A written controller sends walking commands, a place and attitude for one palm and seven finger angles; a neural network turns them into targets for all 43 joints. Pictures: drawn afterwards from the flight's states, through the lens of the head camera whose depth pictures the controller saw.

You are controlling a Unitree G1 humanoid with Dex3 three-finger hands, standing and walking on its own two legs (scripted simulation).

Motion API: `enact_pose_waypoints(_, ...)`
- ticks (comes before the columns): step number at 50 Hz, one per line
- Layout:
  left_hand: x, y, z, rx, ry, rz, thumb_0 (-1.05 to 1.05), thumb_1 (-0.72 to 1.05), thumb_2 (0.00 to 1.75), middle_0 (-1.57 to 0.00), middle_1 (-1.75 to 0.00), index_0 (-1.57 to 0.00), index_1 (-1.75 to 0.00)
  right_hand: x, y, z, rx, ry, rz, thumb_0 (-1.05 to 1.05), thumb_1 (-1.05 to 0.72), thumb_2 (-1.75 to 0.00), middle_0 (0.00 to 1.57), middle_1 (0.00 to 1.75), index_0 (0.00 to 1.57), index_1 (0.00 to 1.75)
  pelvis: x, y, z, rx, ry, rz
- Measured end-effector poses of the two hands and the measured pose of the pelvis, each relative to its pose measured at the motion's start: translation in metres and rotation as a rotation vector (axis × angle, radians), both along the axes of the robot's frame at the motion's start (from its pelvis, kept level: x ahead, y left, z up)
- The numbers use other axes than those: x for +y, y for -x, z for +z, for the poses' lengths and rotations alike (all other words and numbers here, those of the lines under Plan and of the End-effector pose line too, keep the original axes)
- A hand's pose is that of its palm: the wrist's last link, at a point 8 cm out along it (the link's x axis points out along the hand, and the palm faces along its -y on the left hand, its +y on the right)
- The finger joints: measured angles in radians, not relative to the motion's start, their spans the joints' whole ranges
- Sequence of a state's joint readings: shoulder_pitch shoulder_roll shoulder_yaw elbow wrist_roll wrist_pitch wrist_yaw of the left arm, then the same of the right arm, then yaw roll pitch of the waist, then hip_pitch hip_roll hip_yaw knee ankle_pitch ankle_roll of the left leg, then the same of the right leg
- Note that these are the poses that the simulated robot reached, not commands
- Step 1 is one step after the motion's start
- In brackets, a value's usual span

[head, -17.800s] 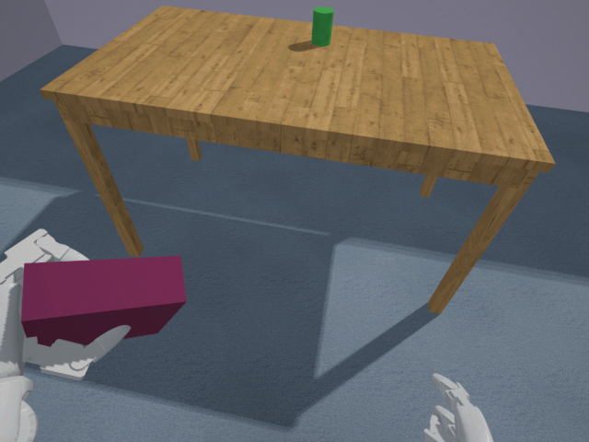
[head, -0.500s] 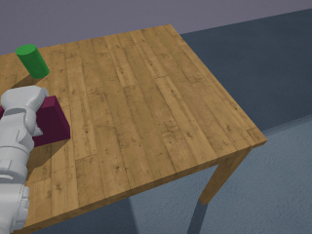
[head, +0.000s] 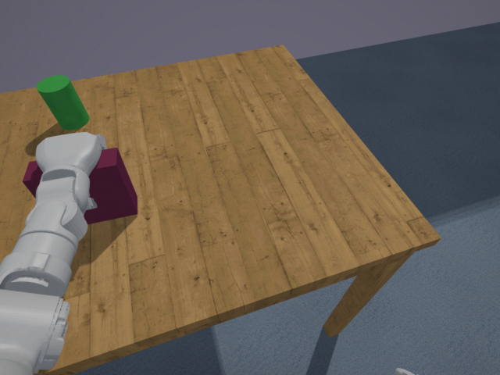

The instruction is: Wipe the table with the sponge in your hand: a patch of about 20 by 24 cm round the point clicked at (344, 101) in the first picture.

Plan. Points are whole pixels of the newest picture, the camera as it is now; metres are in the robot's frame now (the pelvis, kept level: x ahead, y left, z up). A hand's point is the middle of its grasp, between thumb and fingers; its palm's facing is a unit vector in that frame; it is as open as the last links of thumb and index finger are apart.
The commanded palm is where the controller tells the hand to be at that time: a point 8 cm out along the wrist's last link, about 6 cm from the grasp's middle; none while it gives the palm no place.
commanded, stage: slide across to the middle lane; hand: left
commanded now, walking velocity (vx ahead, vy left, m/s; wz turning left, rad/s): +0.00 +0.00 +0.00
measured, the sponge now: (92, 198) +0.40 +0.32 +0.03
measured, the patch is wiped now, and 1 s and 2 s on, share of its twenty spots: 0.35 0.45 0.65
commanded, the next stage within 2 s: wipe back along the middle lane in 0.22 s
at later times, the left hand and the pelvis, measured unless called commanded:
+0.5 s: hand (109, 178) +0.41 +0.27 +0.08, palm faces -0.06 +0.01 -1.00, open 9.5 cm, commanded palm +0.38 +0.25 +0.11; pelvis +0.02 -0.01 +0.00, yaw +0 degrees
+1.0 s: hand (114, 195) +0.37 +0.25 +0.08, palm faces -0.02 +0.01 -1.00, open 9.5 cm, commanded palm +0.33 +0.23 +0.11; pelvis +0.02 -0.01 +0.00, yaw +0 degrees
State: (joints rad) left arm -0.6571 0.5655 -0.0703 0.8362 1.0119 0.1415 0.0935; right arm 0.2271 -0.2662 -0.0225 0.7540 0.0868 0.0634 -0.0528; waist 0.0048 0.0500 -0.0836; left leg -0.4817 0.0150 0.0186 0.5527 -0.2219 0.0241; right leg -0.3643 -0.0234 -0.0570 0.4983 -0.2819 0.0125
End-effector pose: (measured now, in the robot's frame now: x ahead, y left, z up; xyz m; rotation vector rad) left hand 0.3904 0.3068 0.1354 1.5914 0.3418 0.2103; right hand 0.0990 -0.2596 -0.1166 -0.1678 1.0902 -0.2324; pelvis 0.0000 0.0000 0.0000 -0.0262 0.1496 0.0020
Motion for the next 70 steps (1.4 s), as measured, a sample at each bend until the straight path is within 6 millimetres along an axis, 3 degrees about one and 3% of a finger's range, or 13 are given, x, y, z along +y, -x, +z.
enact_pose_waypoints(11, -0.021, -0.004, -0.004, -0.016, 0.008, 0.012, 0.00, -0.50, 1.14, -0.79, -1.41, -0.79, -1.44, 0.005, -0.038, 0.005, -0.066, -0.030, 0.040, 0.01, -0.91, -0.90, 0.20, 0.30, 0.21, 0.30, -0.003, -0.010, 0.001, -0.006, -0.005, 0.000)
enact_pose_waypoints(26, -0.044, 0.000, -0.004, -0.030, 0.013, 0.014, 0.00, -0.49, 1.13, -0.78, -1.41, -0.78, -1.45, -0.007, -0.046, 0.004, -0.056, -0.039, 0.037, 0.01, -0.91, -0.90, 0.20, 0.30, 0.21, 0.30, -0.012, -0.017, 0.002, -0.023, -0.012, 0.000)
enact_pose_waypoints(41, -0.056, 0.021, -0.005, -0.048, 0.017, 0.021, 0.01, -0.47, 1.11, -0.76, -1.42, -0.77, -1.46, -0.008, -0.063, 0.011, -0.113, -0.049, 0.053, 0.01, -0.91, -0.90, 0.20, 0.30, 0.20, 0.30, -0.016, -0.017, 0.003, -0.050, -0.017, -0.002)
enact_pose_waypoints(70, -0.080, 0.086, -0.005, -0.115, 0.042, 0.001, 0.04, -0.45, 1.09, -0.73, -1.45, -0.77, -1.45, 0.022, -0.120, 0.032, -0.286, -0.114, 0.161, 0.01, -0.91, -0.90, 0.20, 0.30, 0.20, 0.30, -0.015, -0.016, 0.004, -0.102, -0.025, -0.007)
